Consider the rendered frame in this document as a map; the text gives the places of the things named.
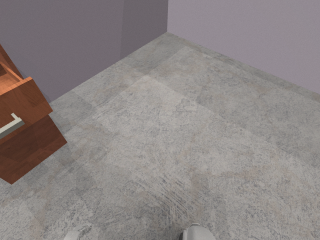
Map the right robot shin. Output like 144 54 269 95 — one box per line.
188 223 200 228

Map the robot left hand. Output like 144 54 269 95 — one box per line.
63 223 92 240

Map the robot right thigh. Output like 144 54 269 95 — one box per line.
182 226 216 240

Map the cabinet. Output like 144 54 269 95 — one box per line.
0 44 67 185

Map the handle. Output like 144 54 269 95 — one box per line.
0 113 25 139

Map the drawer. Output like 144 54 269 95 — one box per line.
0 62 53 145

